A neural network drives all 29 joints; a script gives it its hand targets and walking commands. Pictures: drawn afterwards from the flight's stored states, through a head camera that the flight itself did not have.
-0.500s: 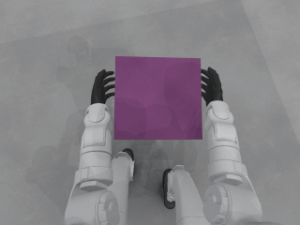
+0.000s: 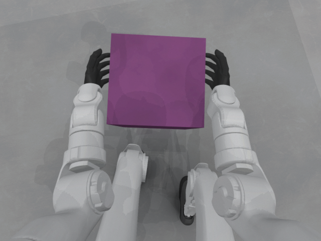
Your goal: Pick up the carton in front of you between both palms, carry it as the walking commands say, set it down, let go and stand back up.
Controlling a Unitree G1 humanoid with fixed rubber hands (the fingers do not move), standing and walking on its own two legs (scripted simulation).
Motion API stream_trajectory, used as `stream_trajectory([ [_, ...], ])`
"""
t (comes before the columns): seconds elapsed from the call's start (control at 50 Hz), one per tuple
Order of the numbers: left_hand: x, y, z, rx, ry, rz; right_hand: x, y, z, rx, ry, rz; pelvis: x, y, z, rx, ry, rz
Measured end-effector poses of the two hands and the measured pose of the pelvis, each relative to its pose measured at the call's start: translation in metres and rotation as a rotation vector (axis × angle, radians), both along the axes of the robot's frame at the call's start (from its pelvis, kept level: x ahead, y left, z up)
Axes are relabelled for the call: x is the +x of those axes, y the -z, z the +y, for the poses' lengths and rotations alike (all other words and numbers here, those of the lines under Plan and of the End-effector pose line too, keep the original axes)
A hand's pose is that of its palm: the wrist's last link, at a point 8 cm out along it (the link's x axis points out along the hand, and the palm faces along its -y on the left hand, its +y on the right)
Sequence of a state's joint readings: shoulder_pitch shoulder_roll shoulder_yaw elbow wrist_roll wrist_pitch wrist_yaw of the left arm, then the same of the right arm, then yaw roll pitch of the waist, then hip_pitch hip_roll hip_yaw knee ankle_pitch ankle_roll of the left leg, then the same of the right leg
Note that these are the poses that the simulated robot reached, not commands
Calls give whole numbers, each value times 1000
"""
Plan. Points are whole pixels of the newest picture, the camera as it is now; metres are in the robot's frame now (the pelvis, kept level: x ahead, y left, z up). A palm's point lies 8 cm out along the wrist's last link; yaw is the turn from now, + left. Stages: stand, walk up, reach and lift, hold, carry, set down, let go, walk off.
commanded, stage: set down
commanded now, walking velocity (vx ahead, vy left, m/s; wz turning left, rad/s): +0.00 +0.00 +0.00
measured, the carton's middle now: (156, 92) +0.45 +0.11 -0.18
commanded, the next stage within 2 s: none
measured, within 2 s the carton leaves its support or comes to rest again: rests again in 1.16 s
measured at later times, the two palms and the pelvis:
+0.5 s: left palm (99, 92) +0.43 +0.29 -0.25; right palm (192, 91) +0.49 -0.01 -0.24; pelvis -0.03 +0.01 -0.11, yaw -3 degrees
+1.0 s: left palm (103, 95) +0.44 +0.29 -0.32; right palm (189, 95) +0.50 -0.01 -0.31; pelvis -0.04 +0.01 -0.16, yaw -3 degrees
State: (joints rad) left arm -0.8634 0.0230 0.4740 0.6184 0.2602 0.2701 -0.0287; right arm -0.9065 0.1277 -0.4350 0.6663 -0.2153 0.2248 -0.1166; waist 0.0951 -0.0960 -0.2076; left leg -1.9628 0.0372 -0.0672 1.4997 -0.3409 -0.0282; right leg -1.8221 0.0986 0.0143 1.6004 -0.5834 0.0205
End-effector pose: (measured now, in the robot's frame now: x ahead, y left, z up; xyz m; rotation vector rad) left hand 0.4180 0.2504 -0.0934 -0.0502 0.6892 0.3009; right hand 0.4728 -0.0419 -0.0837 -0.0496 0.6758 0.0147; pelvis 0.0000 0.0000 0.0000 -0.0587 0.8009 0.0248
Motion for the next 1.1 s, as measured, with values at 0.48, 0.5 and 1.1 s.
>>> stream_trajectory([
  [0.48,14,151,35,-4,-10,29,19,149,35,-17,-28,24,-26,107,5,-16,30,10],
  [0.5,14,157,36,-4,-9,32,20,155,36,-19,-30,26,-27,111,5,-17,31,5],
  [1.1,16,230,39,7,46,112,24,231,33,2,-88,72,-39,160,4,13,76,-82],
])
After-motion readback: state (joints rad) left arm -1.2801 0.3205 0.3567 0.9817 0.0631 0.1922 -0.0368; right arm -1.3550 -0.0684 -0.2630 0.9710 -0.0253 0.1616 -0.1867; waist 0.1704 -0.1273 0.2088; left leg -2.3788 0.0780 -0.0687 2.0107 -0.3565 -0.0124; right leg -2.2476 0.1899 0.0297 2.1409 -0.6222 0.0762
